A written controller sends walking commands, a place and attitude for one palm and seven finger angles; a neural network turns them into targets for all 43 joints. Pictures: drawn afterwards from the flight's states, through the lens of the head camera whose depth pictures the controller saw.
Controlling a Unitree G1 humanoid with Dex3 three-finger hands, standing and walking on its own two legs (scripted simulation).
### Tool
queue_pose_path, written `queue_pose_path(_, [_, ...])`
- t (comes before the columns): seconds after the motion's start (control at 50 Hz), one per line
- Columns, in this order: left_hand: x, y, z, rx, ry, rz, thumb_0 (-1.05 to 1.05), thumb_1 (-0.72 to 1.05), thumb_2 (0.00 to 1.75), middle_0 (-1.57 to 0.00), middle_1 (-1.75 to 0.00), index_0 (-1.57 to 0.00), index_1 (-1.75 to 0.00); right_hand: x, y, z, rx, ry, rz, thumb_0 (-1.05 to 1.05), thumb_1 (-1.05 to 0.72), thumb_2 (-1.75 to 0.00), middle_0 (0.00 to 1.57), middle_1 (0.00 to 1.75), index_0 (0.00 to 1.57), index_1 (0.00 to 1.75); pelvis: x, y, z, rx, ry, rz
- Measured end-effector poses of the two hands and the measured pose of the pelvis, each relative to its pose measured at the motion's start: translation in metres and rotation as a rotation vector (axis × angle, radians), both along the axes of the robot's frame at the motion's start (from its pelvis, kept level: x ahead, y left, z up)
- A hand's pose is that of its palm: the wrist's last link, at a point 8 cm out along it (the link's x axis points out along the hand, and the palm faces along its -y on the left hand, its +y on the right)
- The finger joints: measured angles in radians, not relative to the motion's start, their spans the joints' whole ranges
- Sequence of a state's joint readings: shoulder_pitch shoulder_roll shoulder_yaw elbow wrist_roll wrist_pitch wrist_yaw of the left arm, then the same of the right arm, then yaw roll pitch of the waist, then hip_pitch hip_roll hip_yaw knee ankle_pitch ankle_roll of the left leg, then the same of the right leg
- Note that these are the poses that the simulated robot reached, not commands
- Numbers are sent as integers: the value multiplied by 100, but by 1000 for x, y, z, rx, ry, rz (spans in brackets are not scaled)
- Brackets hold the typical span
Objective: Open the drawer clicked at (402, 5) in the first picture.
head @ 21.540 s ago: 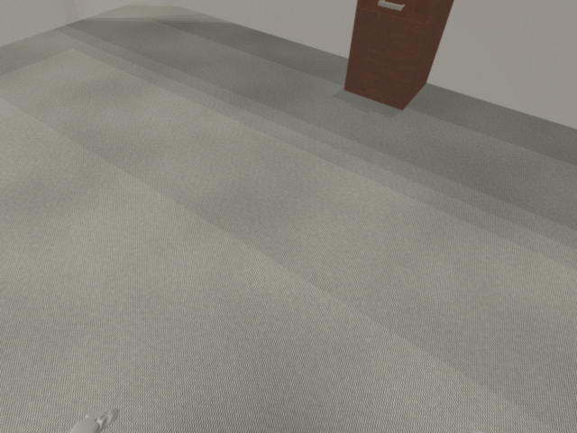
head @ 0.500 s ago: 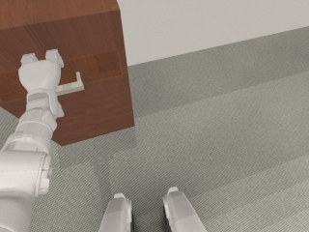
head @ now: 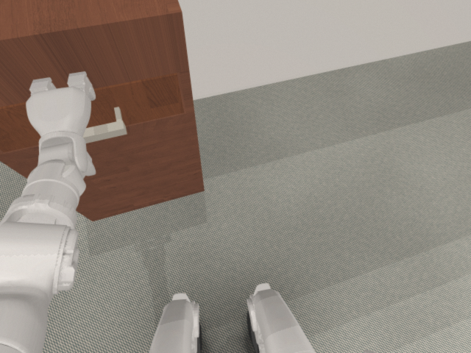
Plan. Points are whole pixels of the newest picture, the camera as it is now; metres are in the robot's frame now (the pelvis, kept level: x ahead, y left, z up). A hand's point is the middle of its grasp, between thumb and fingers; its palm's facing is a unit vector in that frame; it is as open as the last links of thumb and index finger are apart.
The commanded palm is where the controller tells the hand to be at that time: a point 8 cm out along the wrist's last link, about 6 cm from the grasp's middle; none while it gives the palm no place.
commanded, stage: lower the fingers behind the handle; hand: left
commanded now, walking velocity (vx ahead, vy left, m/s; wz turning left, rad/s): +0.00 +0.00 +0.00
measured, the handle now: (89, 126) +0.56 +0.25 -0.06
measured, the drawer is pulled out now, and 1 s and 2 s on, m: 0.00 0.00 0.00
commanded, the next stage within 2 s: lift the fingers back up to retry in 1.52 s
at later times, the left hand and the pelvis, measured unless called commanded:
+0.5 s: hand (77, 127) +0.52 +0.24 -0.01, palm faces +0.05 +0.05 -1.00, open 13.6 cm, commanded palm +0.50 +0.26 -0.01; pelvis -0.03 +0.00 -0.04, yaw +0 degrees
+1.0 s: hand (78, 129) +0.52 +0.24 -0.01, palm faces +0.09 +0.07 -0.99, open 13.7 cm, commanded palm +0.50 +0.26 -0.05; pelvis -0.05 +0.00 -0.06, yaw +1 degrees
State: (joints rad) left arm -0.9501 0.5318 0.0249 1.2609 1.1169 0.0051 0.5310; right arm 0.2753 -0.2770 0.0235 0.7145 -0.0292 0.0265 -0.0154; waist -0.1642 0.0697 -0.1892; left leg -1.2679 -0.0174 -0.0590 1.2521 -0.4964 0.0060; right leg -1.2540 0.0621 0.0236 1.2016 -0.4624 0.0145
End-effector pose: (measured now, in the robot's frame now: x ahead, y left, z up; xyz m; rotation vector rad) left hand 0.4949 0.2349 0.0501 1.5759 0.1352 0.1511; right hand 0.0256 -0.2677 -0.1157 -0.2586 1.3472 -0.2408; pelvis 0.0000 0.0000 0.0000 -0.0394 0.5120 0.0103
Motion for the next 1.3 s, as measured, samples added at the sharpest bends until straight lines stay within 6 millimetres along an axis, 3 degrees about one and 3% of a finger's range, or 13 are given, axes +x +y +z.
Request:
queue_pose_path(0.32, [0,-2,-4,20,-49,17,0,-49,30,-36,-130,-33,-133,-10,-3,-21,-9,-22,23,0,-91,-90,20,30,20,30,-18,-4,-24,-2,21,7])
queue_pose_path(0.78, [-1,-2,-8,49,-63,13,0,-49,30,-35,-130,-29,-136,-40,-3,-50,-31,-41,8,0,-91,-90,20,30,20,30,-43,-3,-56,2,34,6])
queue_pose_path(1.3, [-4,-3,-13,68,-96,6,0,-49,30,-32,-131,-26,-136,-11,-3,-66,-42,-92,43,0,-91,-90,20,30,20,30,-44,-5,-68,6,46,15])
